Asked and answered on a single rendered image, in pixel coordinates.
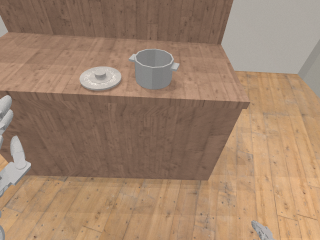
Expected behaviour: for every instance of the robot left hand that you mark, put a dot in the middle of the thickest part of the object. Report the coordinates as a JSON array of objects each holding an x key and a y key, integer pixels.
[{"x": 16, "y": 170}]

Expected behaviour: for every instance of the table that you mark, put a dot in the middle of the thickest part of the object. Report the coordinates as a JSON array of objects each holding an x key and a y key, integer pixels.
[{"x": 174, "y": 133}]

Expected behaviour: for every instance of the lid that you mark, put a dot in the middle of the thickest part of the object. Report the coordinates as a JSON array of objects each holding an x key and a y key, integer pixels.
[{"x": 89, "y": 81}]

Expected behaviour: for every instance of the pot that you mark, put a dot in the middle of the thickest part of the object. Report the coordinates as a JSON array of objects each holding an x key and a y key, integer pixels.
[{"x": 153, "y": 68}]

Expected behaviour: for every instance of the robot right hand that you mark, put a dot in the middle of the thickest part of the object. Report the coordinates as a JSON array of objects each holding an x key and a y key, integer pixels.
[{"x": 263, "y": 231}]

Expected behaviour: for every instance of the knob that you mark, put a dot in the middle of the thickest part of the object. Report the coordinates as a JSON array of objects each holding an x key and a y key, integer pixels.
[{"x": 100, "y": 73}]

